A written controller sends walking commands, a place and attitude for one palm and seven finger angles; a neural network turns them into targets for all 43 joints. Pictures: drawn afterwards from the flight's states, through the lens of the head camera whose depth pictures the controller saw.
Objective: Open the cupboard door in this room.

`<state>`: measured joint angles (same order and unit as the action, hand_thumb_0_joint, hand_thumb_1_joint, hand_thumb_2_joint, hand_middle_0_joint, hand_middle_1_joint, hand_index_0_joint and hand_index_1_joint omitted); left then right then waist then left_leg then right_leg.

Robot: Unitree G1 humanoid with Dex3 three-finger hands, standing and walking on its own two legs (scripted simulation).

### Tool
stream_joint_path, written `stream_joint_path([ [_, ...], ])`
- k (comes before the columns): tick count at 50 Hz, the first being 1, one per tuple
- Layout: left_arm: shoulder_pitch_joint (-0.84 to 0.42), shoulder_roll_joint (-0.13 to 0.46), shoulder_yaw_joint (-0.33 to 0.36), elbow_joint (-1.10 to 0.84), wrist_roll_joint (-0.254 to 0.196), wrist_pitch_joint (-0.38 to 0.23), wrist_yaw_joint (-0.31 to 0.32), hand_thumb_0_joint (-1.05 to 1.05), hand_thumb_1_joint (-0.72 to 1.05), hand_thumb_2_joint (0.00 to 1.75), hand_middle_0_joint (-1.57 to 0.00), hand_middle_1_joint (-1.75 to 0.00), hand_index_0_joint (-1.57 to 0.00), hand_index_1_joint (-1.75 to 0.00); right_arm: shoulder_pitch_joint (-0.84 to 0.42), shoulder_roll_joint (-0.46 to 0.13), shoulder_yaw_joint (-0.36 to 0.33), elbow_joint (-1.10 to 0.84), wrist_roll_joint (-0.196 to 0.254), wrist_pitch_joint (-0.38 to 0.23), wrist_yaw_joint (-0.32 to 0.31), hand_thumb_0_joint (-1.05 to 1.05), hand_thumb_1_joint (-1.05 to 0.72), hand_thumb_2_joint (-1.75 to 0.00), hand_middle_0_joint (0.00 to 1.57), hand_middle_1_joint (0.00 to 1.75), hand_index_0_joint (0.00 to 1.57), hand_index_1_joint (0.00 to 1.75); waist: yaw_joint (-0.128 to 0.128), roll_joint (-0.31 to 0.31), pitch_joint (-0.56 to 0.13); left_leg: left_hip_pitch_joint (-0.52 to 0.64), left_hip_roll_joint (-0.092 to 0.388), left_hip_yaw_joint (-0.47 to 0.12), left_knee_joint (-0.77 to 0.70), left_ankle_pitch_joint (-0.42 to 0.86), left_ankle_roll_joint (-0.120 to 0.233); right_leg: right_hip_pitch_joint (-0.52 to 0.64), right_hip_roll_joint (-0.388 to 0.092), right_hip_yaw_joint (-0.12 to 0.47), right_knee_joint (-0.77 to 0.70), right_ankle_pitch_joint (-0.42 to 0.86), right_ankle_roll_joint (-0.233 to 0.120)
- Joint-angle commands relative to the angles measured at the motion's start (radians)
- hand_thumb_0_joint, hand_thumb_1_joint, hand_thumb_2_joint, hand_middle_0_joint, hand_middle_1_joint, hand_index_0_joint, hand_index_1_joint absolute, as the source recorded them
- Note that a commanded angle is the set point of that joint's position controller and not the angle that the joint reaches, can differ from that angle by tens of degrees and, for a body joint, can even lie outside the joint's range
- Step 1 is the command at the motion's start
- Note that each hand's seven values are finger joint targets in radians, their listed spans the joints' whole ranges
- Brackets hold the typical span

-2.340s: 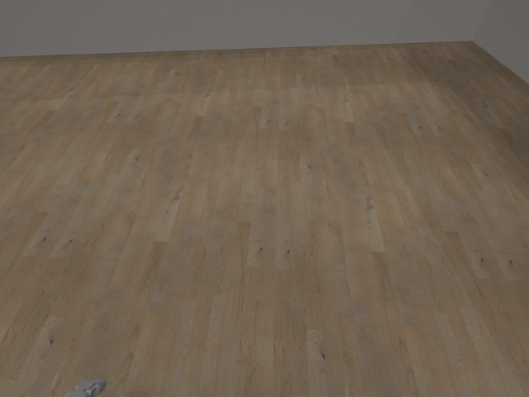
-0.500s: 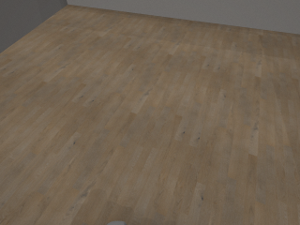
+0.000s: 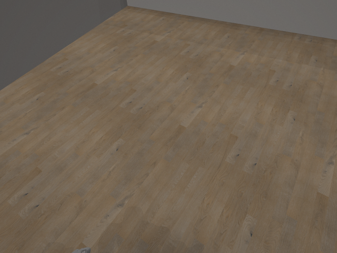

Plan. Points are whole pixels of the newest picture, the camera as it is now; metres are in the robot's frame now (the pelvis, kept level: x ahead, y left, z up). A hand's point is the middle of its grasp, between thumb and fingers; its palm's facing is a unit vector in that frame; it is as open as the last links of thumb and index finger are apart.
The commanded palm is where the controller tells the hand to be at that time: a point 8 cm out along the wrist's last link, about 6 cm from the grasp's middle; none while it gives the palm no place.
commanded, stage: turn or walk to find it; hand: left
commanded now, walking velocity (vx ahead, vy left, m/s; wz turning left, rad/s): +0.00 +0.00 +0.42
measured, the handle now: out of the picture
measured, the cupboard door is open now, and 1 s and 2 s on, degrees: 0 0 0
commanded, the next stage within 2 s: stand and wait in 0.98 s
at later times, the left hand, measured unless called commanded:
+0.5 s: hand out of the picture -0.04 +0.25 -0.17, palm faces +0.26 -0.94 -0.23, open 7.4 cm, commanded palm none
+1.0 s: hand out of the picture -0.06 +0.21 -0.14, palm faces +0.44 -0.86 -0.26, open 7.4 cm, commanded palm none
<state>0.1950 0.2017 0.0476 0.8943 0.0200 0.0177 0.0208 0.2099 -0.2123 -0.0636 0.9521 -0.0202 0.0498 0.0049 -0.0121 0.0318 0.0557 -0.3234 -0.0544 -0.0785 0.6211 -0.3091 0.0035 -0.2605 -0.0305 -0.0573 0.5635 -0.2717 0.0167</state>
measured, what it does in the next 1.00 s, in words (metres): steps on the spot, turning left: left foot, then right foot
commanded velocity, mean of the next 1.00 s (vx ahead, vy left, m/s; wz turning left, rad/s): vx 0.00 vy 0.00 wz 0.40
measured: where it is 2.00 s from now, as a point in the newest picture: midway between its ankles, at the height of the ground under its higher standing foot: outside the picture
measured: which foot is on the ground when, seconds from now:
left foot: up 0.00-0.34, down 0.36-0.80, up 0.82-1.00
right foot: down 0.00-0.36, up 0.38-0.78, down 0.80-1.00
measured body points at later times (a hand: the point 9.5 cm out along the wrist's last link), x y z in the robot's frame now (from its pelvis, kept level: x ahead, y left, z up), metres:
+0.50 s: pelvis -0.03 +0.04 +0.01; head +0.00 +0.08 +0.45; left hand -0.05 +0.30 -0.16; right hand +0.10 -0.19 -0.12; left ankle -0.04 +0.13 -0.73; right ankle -0.02 -0.11 -0.66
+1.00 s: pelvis -0.04 +0.00 +0.01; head -0.02 -0.01 +0.46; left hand -0.08 +0.25 -0.12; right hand +0.11 -0.22 -0.15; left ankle -0.11 +0.12 -0.65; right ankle +0.00 -0.10 -0.73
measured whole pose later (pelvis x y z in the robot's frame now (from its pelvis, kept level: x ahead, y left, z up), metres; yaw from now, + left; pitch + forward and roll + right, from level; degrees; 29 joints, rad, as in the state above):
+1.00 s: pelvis -0.04 +0.00 +0.01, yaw +27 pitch -1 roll +1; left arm 0.22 0.17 0.03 0.91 0.03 0.01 0.02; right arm 0.23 -0.25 -0.09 0.98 -0.03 0.08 0.02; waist -0.03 0.03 0.06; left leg -0.48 0.00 -0.02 1.10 -0.39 -0.05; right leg -0.19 -0.07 -0.14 0.50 -0.28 -0.01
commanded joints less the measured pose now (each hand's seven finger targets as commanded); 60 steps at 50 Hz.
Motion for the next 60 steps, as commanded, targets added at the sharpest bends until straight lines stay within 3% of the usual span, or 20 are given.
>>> stream_joint_path([
  [1,0.06,0.23,0.053,-0.062,0.003,-0.019,0.021,0.0,0.9,0.9,-0.2,-0.3,-0.2,-0.3,-0.037,-0.126,-0.048,-0.092,-0.001,0.003,0.003,0.0,-0.9,-0.9,0.2,0.3,0.2,0.3,0.036,-0.258,-0.026,-0.218,0.034,-0.013,0.504,-0.196,-0.018,0.004,-0.386,0.371,-0.354,-0.064,-0.17],
  [5,-0.02,0.155,0.029,-0.079,0.005,-0.024,0.019,0.0,0.9,0.9,-0.2,-0.3,-0.2,-0.3,0.029,-0.098,-0.039,-0.038,-0.005,0.01,0.017,0.0,-0.9,-0.9,0.2,0.3,0.2,0.3,-0.011,-0.198,0.002,-0.2,0.075,0.054,0.566,-0.054,-0.049,-0.004,-0.266,0.114,-0.296,0.051,-0.129],
  [11,0.09,0.214,0.047,-0.023,0.014,-0.019,0.018,0.0,0.9,0.9,-0.2,-0.3,-0.2,-0.3,-0.066,-0.068,-0.016,-0.058,0.007,-0.001,0.015,0.0,-0.9,-0.9,0.2,0.3,0.2,0.3,0.055,-0.207,-0.043,-0.116,0.085,0.131,0.242,-0.155,-0.058,0.115,-0.317,0.07,-0.208,0.3,-0.168],
  [15,0.079,0.224,0.055,-0.004,0.008,-0.01,0.013,0.0,0.9,0.9,-0.2,-0.3,-0.2,-0.3,0.003,-0.075,-0.012,-0.04,0.01,-0.019,0.006,0.0,-0.9,-0.9,0.2,0.3,0.2,0.3,0.023,-0.215,-0.095,0.052,0.067,0.183,-0.054,-0.02,-0.044,0.109,-0.301,-0.004,-0.073,0.402,-0.106],
  [16,0.07,0.21,0.052,-0.007,0.0,-0.004,0.011,0.0,0.9,0.9,-0.2,-0.3,-0.2,-0.3,0.048,-0.101,-0.016,-0.03,0.009,-0.027,0.007,0.0,-0.9,-0.9,0.2,0.3,0.2,0.3,-0.005,-0.157,-0.121,0.16,0.086,0.157,-0.189,0.103,-0.031,0.05,-0.278,-0.049,0.014,0.334,-0.057],
  [18,0.049,0.103,0.026,-0.064,-0.004,0.009,0.0,0.0,0.9,0.9,-0.2,-0.3,-0.2,-0.3,0.109,-0.264,-0.049,-0.038,0.002,-0.036,0.001,0.0,-0.9,-0.9,0.2,0.3,0.2,0.3,-0.032,0.282,-0.113,0.295,0.445,-0.274,-0.306,0.533,0.14,-0.297,-0.084,-0.097,0.384,-0.351,0.058],
  [19,-0.025,0.118,0.027,-0.063,0.004,0.025,0.011,0.0,0.9,0.9,-0.2,-0.3,-0.2,-0.3,0.14,-0.25,-0.052,-0.01,-0.001,-0.038,-0.012,0.0,-0.9,-0.9,0.2,0.3,0.2,0.3,-0.071,0.251,-0.103,0.201,0.434,-0.279,-0.329,0.457,0.162,-0.278,-0.084,0.006,0.495,-0.345,0.048],
  [22,-0.006,0.119,0.038,-0.017,0.001,0.022,-0.006,0.0,0.9,0.9,-0.2,-0.3,-0.2,-0.3,0.0,-0.181,-0.023,-0.043,-0.002,-0.042,-0.026,0.0,-0.9,-0.9,0.2,0.3,0.2,0.3,0.0,0.132,-0.034,0.134,0.31,-0.155,-0.32,0.367,0.145,-0.282,-0.088,0.043,0.567,-0.153,0.048],
  [24,0.02,0.116,0.036,0.002,-0.001,0.019,-0.009,0.0,0.9,0.9,-0.2,-0.3,-0.2,-0.3,0.003,-0.173,-0.022,-0.047,0.001,-0.051,-0.029,0.0,-0.9,-0.9,0.2,0.3,0.2,0.3,0.002,0.102,-0.082,0.196,0.287,-0.127,-0.304,0.458,0.15,-0.268,-0.077,0.038,0.534,-0.132,0.058],
  [32,-0.027,0.088,0.026,-0.035,-0.008,0.017,0.0,0.0,0.9,0.9,-0.2,-0.3,-0.2,-0.3,0.033,-0.188,-0.038,-0.042,-0.005,-0.035,-0.023,0.0,-0.9,-0.9,0.2,0.3,0.2,0.3,-0.026,0.102,-0.079,0.189,0.285,-0.213,-0.285,0.436,0.178,-0.169,-0.029,0.033,0.275,-0.178,0.058],
  [38,0.086,0.109,0.03,-0.022,-0.011,-0.004,0.01,0.0,0.9,0.9,-0.2,-0.3,-0.2,-0.3,-0.017,-0.176,-0.044,-0.068,0.002,-0.025,-0.011,0.0,-0.9,-0.9,0.2,0.3,0.2,0.3,0.037,0.074,-0.104,0.015,0.206,-0.227,-0.188,0.331,0.111,0.123,-0.008,0.021,-0.122,0.037,0.038],
  [39,0.112,0.156,0.038,-0.022,-0.003,-0.014,0.015,0.0,0.9,0.9,-0.2,-0.3,-0.2,-0.3,-0.012,-0.136,-0.04,-0.076,0.009,-0.026,-0.005,0.0,-0.9,-0.9,0.2,0.3,0.2,0.3,0.047,-0.05,-0.114,-0.1,0.136,-0.162,-0.073,0.176,0.056,0.234,-0.12,0.126,-0.243,0.044,0.01],
  [40,0.11,0.244,0.055,-0.031,0.012,-0.021,0.021,0.0,0.9,0.9,-0.2,-0.3,-0.2,-0.3,0.0,-0.07,-0.028,-0.103,0.012,-0.026,0.0,0.0,-0.9,-0.9,0.2,0.3,0.2,0.3,0.044,-0.326,-0.084,-0.272,-0.014,0.017,0.137,-0.139,-0.02,0.27,-0.37,0.382,-0.308,0.081,-0.094],
  [41,0.094,0.251,0.054,-0.052,0.003,-0.017,0.019,0.0,0.9,0.9,-0.2,-0.3,-0.2,-0.3,-0.023,-0.118,-0.043,-0.108,-0.003,-0.014,-0.003,0.0,-0.9,-0.9,0.2,0.3,0.2,0.3,0.059,-0.297,-0.077,-0.245,0.011,0.003,0.331,-0.248,-0.024,0.133,-0.447,0.393,-0.328,0.077,-0.17],
  [45,-0.046,0.155,0.029,-0.078,0.002,-0.025,0.016,0.0,0.9,0.9,-0.2,-0.3,-0.2,-0.3,0.031,-0.101,-0.042,-0.042,-0.005,0.008,0.016,0.0,-0.9,-0.9,0.2,0.3,0.2,0.3,-0.022,-0.164,-0.001,-0.225,0.063,0.032,0.575,-0.058,-0.047,0.035,-0.263,0.126,-0.28,0.141,-0.126],
  [54,0.121,0.203,0.042,0.018,0.016,-0.023,0.014,0.0,0.9,0.9,-0.2,-0.3,-0.2,-0.3,-0.075,-0.053,-0.007,-0.04,0.011,-0.01,0.005,0.0,-0.9,-0.9,0.2,0.3,0.2,0.3,0.067,-0.234,-0.066,-0.074,0.065,0.138,0.137,-0.153,-0.055,0.179,-0.29,0.076,-0.165,0.507,-0.163],
  [57,0.086,0.194,0.035,0.044,0.003,-0.017,0.016,0.0,0.9,0.9,-0.2,-0.3,-0.2,-0.3,0.023,-0.059,0.001,0.007,0.011,-0.027,-0.004,0.0,-0.9,-0.9,0.2,0.3,0.2,0.3,0.01,-0.211,-0.105,0.133,0.063,0.159,-0.157,0.068,-0.041,0.112,-0.247,0.027,-0.078,0.441,-0.095],
  [58,0.087,0.161,0.029,0.047,-0.005,-0.012,0.014,0.0,0.9,0.9,-0.2,-0.3,-0.2,-0.3,0.055,-0.098,-0.003,0.017,0.01,-0.039,-0.004,0.0,-0.9,-0.9,0.2,0.3,0.2,0.3,-0.002,-0.097,-0.13,0.253,0.119,0.103,-0.256,0.204,-0.025,0.039,-0.2,-0.01,0.016,0.327,-0.048],
  [59,0.119,0.102,0.016,0.034,-0.01,-0.005,0.01,0.0,0.9,0.9,-0.2,-0.3,-0.2,-0.3,0.063,-0.174,-0.016,0.016,0.001,-0.048,-0.009,0.0,-0.9,-0.9,0.2,0.3,0.2,0.3,0.004,0.143,-0.142,0.334,0.311,-0.109,-0.259,0.444,0.049,-0.116,-0.108,-0.068,0.122,0.028,0.012],
  [60,0.094,0.075,0.0,0.028,-0.007,-0.001,0.011,0.0,0.9,0.9,-0.2,-0.3,-0.2,-0.3,0.061,-0.203,-0.017,0.017,0.002,-0.044,-0.016,0.0,-0.9,-0.9,0.2,0.3,0.2,0.3,-0.005,0.21,-0.1,0.275,0.412,-0.181,-0.298,0.582,0.136,-0.162,-0.066,-0.053,0.238,-0.287,0.034],
])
